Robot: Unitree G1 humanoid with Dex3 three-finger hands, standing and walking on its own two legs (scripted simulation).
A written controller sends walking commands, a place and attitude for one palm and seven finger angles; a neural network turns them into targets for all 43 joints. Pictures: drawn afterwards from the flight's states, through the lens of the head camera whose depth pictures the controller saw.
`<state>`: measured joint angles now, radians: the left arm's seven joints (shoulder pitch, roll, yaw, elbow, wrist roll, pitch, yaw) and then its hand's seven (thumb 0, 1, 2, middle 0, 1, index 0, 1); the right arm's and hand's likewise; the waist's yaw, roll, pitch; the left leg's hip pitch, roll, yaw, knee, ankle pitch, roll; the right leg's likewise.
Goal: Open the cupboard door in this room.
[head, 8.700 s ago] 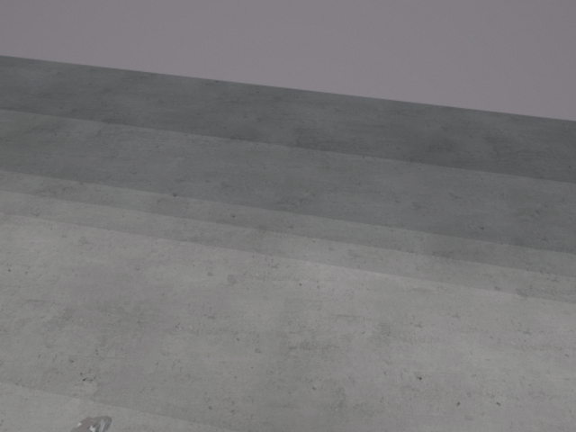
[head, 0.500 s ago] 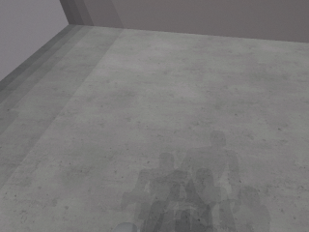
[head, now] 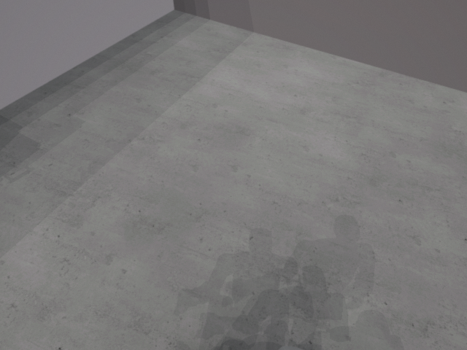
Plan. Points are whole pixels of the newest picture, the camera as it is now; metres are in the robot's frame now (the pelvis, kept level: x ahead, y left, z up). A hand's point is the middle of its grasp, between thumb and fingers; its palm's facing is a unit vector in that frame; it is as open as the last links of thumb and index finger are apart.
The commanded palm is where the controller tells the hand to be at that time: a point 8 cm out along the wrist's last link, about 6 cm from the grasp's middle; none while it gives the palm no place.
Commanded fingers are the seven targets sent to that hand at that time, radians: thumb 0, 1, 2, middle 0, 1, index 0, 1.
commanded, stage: turn or walk to find it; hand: left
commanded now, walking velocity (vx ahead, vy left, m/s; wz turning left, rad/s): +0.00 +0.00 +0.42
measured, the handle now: out of the picture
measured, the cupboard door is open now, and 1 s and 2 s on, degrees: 0 0 0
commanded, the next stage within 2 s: stand and wait in 1.12 s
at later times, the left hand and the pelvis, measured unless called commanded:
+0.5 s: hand out of the picture -0.03 +0.16 -0.16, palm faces +0.27 -0.93 -0.25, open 7.4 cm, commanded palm none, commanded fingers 0.00 0.90 0.90 -0.20 -0.30 -0.20 -0.30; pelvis -0.03 -0.04 +0.00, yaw +15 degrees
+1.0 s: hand out of the picture -0.06 +0.20 -0.16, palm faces +0.44 -0.86 -0.26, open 7.4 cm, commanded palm none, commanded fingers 0.00 0.90 0.90 -0.20 -0.30 -0.20 -0.30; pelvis -0.06 -0.03 +0.00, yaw +26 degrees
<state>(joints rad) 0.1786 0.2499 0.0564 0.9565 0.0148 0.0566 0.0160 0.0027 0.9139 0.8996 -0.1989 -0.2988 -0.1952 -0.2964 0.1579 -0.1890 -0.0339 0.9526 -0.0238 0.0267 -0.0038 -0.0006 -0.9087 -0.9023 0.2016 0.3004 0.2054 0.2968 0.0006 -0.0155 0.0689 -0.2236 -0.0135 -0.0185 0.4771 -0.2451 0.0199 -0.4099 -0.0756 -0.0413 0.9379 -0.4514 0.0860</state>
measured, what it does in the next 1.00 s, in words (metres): steps on the spot, turning left: right foot, then left foot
